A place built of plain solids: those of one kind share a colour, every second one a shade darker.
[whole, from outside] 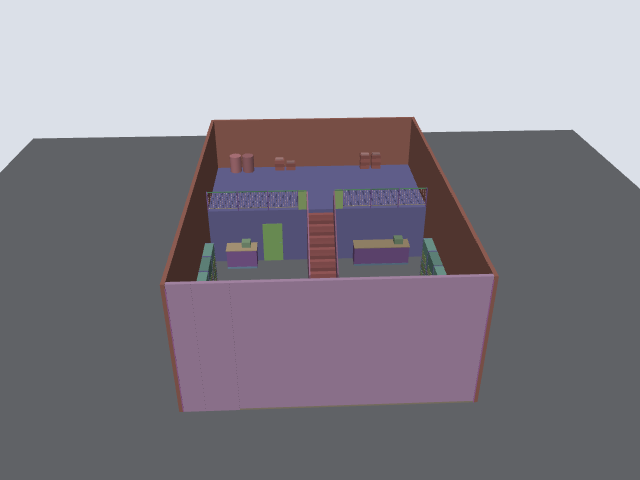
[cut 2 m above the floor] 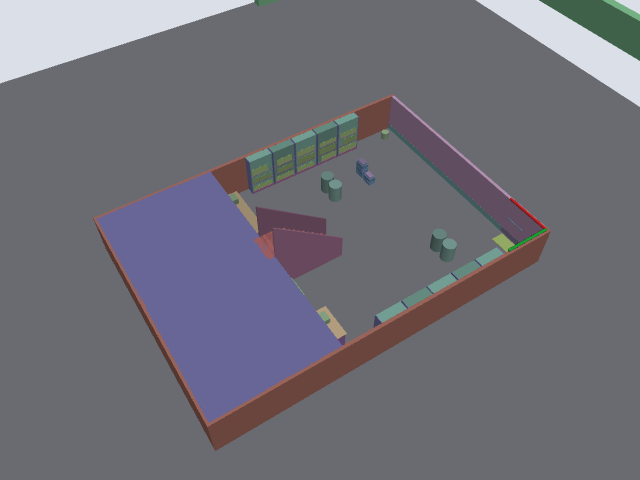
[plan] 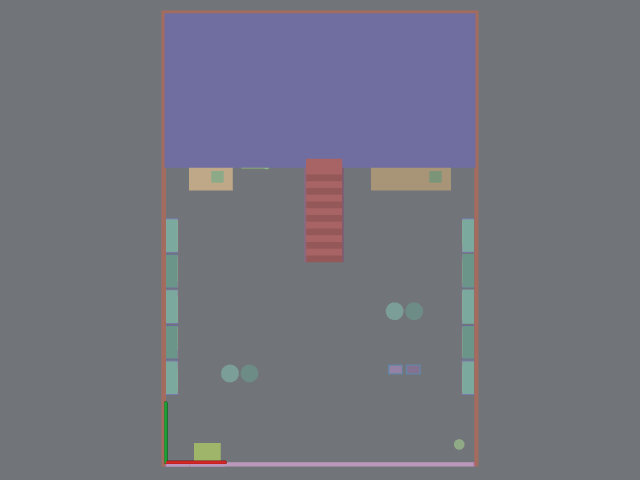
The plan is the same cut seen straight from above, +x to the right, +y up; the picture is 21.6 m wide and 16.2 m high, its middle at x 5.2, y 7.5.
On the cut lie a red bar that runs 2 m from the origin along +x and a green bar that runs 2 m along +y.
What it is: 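A wine merchant's shop at street level behind a glazed front, one room two levels high, with a raised rear level reached by one straight flight, fitted out in the 1990s to 2020s; 10.4 x 15.1 m, 5.44 m high throughout; its front glazed onto the street; the raised level 2.77 m over the floor, over the rear 5.2 m, open to the hall behind a guard 1.0 m high along its edge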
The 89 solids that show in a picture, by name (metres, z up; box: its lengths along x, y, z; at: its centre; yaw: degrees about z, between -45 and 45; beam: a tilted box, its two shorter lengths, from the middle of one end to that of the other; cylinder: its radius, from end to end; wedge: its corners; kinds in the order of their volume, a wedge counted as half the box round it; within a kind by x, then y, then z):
{
 "upper_1": {"box": [10.5, 5.21, 2.83], "at": [5.2, 12.54, 1.36]},
 "street_hedge_1": {"box": [39.8, 0.6, 2.25], "at": [5.2, -16.3, 1.07]},
 "street_hedge_2": {"box": [0.6, 15.85, 2.25], "at": [24.8, -8.07, 1.07]},
 "wall_1": {"box": [0.15, 15.4, 5.49], "at": [-0.07, 7.55, 2.69]},
 "wall_2": {"box": [10.7, 0.15, 5.49], "at": [5.2, 15.18, 2.69]},
 "wall_3": {"box": [0.15, 15.4, 5.49], "at": [10.47, 7.55, 2.69]},
 "stair_step_1": {"box": [1.22, 0.46, 0.23], "at": [5.34, 6.98, 0.07]},
 "stair_step_2": {"box": [1.22, 0.46, 0.42], "at": [5.34, 7.2, 0.16]},
 "stair_step_3": {"box": [1.22, 0.46, 0.6], "at": [5.34, 7.43, 0.25]},
 "stair_step_4": {"box": [1.22, 0.46, 0.79], "at": [5.34, 7.66, 0.34]},
 "stair_step_5": {"box": [1.22, 0.46, 0.97], "at": [5.34, 7.89, 0.44]},
 "stair_step_6": {"box": [1.22, 0.46, 1.16], "at": [5.34, 8.12, 0.53]},
 "stair_step_7": {"box": [1.22, 0.46, 1.34], "at": [5.34, 8.34, 0.62]},
 "stair_step_8": {"box": [1.22, 0.46, 1.53], "at": [5.34, 8.57, 0.71]},
 "stair_step_9": {"box": [1.22, 0.46, 1.72], "at": [5.34, 8.8, 0.81]},
 "stair_step_10": {"box": [1.22, 0.46, 1.9], "at": [5.34, 9.03, 0.9]},
 "stair_step_11": {"box": [1.22, 0.46, 2.08], "at": [5.34, 9.26, 0.99]},
 "stair_step_12": {"box": [1.22, 0.46, 2.27], "at": [5.34, 9.48, 1.08]},
 "stair_step_13": {"box": [1.22, 0.46, 2.46], "at": [5.34, 9.71, 1.18]},
 "stair_step_14": {"box": [1.22, 0.53, 2.64], "at": [5.34, 9.98, 1.27]},
 "shelves_body_1": {"box": [0.4, 1.16, 2.1], "at": [0.2, 2.85, 1.0]},
 "shelves_body_2": {"box": [0.4, 1.16, 2.1], "at": [0.2, 4.05, 1.0]},
 "shelves_body_3": {"box": [0.4, 1.16, 2.1], "at": [0.2, 5.25, 1.0]},
 "shelves_body_4": {"box": [0.4, 1.16, 2.1], "at": [0.2, 6.45, 1.0]},
 "shelves_body_5": {"box": [0.4, 1.16, 2.1], "at": [0.2, 7.65, 1.0]},
 "shelves_body_6": {"box": [0.4, 1.16, 2.1], "at": [10.2, 2.85, 1.0]},
 "shelves_body_7": {"box": [0.4, 1.16, 2.1], "at": [10.2, 4.05, 1.0]},
 "shelves_body_8": {"box": [0.4, 1.16, 2.1], "at": [10.2, 5.25, 1.0]},
 "shelves_body_9": {"box": [0.4, 1.16, 2.1], "at": [10.2, 6.45, 1.0]},
 "shelves_body_10": {"box": [0.4, 1.16, 2.1], "at": [10.2, 7.65, 1.0]},
 "window_wall_1": {"box": [0.8, 0.15, 5.49], "at": [0.4, -0.07, 2.69]},
 "window_wall_2": {"box": [1.2, 0.15, 5.49], "at": [1.4, -0.07, 2.69]},
 "window_wall_3": {"box": [8.4, 0.15, 5.49], "at": [6.2, -0.07, 2.69]},
 "counter_1": {"box": [1.44, 0.7, 1.05], "at": [1.52, 9.58, 0.47]},
 "counter_2": {"box": [2.66, 0.7, 1.05], "at": [8.27, 9.58, 0.47]},
 "shelves_goods_1": {"box": [0.41, 0.81, 0.35], "at": [10.2, 2.76, 0.78]},
 "shelves_goods_2": {"box": [0.41, 0.92, 0.32], "at": [10.2, 2.84, 1.25]},
 "shelves_goods_3": {"box": [0.41, 1.04, 0.36], "at": [10.2, 2.85, 0.31]},
 "shelves_goods_4": {"box": [0.41, 0.87, 0.34], "at": [10.2, 3.96, 0.3]},
 "shelves_goods_5": {"box": [0.41, 0.94, 0.25], "at": [10.2, 4.03, 1.22]},
 "shelves_goods_6": {"box": [0.41, 0.96, 0.35], "at": [10.2, 4.04, 0.79]},
 "shelves_goods_7": {"box": [0.41, 0.94, 0.36], "at": [10.2, 5.24, 0.79]},
 "shelves_goods_8": {"box": [0.41, 0.95, 0.33], "at": [10.2, 5.27, 1.26]},
 "shelves_goods_9": {"box": [0.41, 0.95, 0.29], "at": [10.2, 5.3, 0.28]},
 "shelves_goods_10": {"box": [0.41, 0.83, 0.31], "at": [10.2, 6.42, 0.76]},
 "shelves_goods_11": {"box": [0.41, 0.8, 0.37], "at": [10.2, 6.44, 1.27]},
 "shelves_goods_12": {"box": [0.41, 0.98, 0.29], "at": [10.2, 6.46, 0.28]},
 "shelves_goods_13": {"box": [0.41, 0.99, 0.27], "at": [10.2, 7.65, 0.27]},
 "shelves_goods_14": {"box": [0.41, 0.96, 0.28], "at": [10.2, 7.67, 0.75]},
 "shelves_goods_15": {"box": [0.41, 0.81, 0.39], "at": [10.2, 7.74, 1.28]},
 "barrel_1": {"cylinder": 0.3, "from": [2.16, 3.0, 0.0], "to": [2.16, 3.0, 0.88]},
 "barrel_2": {"cylinder": 0.3, "from": [2.82, 3.0, 0.0], "to": [2.82, 3.0, 0.88]},
 "barrel_3": {"cylinder": 0.3, "from": [7.72, 5.1, 0.0], "to": [7.72, 5.1, 0.88]},
 "barrel_4": {"cylinder": 0.3, "from": [8.38, 5.1, 0.0], "to": [8.38, 5.1, 0.88]},
 "stair_guard_1": {"wedge": [[4.68, 6.75, -0.02], [4.68, 6.75, 1.13], [4.68, 9.95, -0.02], [4.68, 9.95, 3.73], [4.74, 6.75, -0.02], [4.74, 6.75, 1.13], [4.74, 9.95, -0.02], [4.74, 9.95, 3.73]]},
 "stair_guard_2": {"wedge": [[5.94, 6.75, -0.02], [5.94, 6.75, 1.13], [5.94, 9.95, -0.02], [5.94, 9.95, 3.73], [6.0, 6.75, -0.02], [6.0, 6.75, 1.13], [6.0, 9.95, -0.02], [6.0, 9.95, 3.73]]},
 "upper_barrel_1": {"cylinder": 0.3, "from": [1.02, 14.64, 2.77], "to": [1.02, 14.64, 3.65]},
 "upper_barrel_2": {"cylinder": 0.3, "from": [1.68, 14.64, 2.77], "to": [1.68, 14.64, 3.65]},
 "shelves_shelf_1": {"box": [0.41, 1.1, 0.18], "at": [10.19, 5.25, 0.04]},
 "shelves_shelf_2": {"box": [0.41, 1.1, 0.18], "at": [10.19, 6.45, 0.04]},
 "shelves_shelf_3": {"box": [0.41, 1.1, 0.18], "at": [10.19, 7.65, 0.04]},
 "stallriser_1": {"box": [8.4, 0.05, 0.35], "at": [6.2, -0.02, 0.12]},
 "front_foot_1": {"box": [8.4, 0.15, 0.12], "at": [6.2, -0.07, 0.01]},
 "shelves_cheek_1": {"box": [0.41, 0.032, 2.1], "at": [0.21, 8.21, 1.0]},
 "shelves_cheek_2": {"box": [0.41, 0.032, 2.1], "at": [10.19, 3.42, 1.0]},
 "shelves_cheek_3": {"box": [0.41, 0.032, 2.1], "at": [10.19, 5.82, 1.0]},
 "shelves_cheek_4": {"box": [0.41, 0.032, 2.1], "at": [10.19, 7.01, 1.0]},
 "shelves_cheek_5": {"box": [0.41, 0.032, 2.1], "at": [10.19, 8.21, 1.0]},
 "counter_top_1": {"box": [1.48, 0.78, 0.04], "at": [1.52, 9.56, 1.02]},
 "counter_top_2": {"box": [2.7, 0.78, 0.04], "at": [8.27, 9.56, 1.02]},
 "till_1": {"box": [0.42, 0.4, 0.28], "at": [1.74, 9.63, 1.18]},
 "till_2": {"box": [0.42, 0.4, 0.28], "at": [9.1, 9.63, 1.18]},
 "front_corner_1": {"box": [0.04, 0.17, 5.34], "at": [0.0, -0.07, 2.62]},
 "front_corner_2": {"box": [0.04, 0.17, 5.34], "at": [10.4, -0.07, 2.62]},
 "crate_1": {"box": [0.5, 0.34, 0.19], "at": [7.74, 3.13, 0.29]},
 "crate_2": {"box": [0.5, 0.34, 0.19], "at": [8.35, 3.13, 0.67]},
 "upper_crate_1": {"box": [0.5, 0.34, 0.19], "at": [3.96, 14.77, 3.06]},
 "upper_crate_2": {"box": [0.5, 0.34, 0.19], "at": [8.54, 14.77, 3.44]},
 "service_door_1": {"box": [0.95, 0.03, 2.1], "at": [3.02, 9.93, 1.0]},
 "upper_guard_return_1": {"box": [0.4, 0.06, 0.99], "at": [4.48, 9.97, 3.22]},
 "upper_guard_return_2": {"box": [0.4, 0.06, 0.99], "at": [6.2, 9.97, 3.22]},
 "plant_pot_1": {"cylinder": 0.18, "from": [9.9, 0.6, 0.0], "to": [9.9, 0.6, 0.38]},
 "door_mat_1": {"box": [0.9, 0.6, 0.07], "at": [1.4, 0.35, -0.02]},
 "street_door_kick_1": {"box": [1.2, 0.05, 0.35], "at": [1.4, -0.02, 0.12]},
 "necks_1": {"box": [0.42, 0.26, 0.07], "at": [7.75, 3.13, 0.42]},
 "necks_2": {"box": [0.42, 0.26, 0.07], "at": [8.35, 3.13, 0.8]},
 "counter_kick_1": {"box": [1.44, 0.012, 0.15], "at": [1.52, 9.22, 0.03]},
 "counter_kick_2": {"box": [2.66, 0.012, 0.15], "at": [8.27, 9.22, 0.03]},
 "upper_guard_rail_1": {"box": [1.42, 0.044, 0.044], "at": [3.57, 9.97, 3.75]}
}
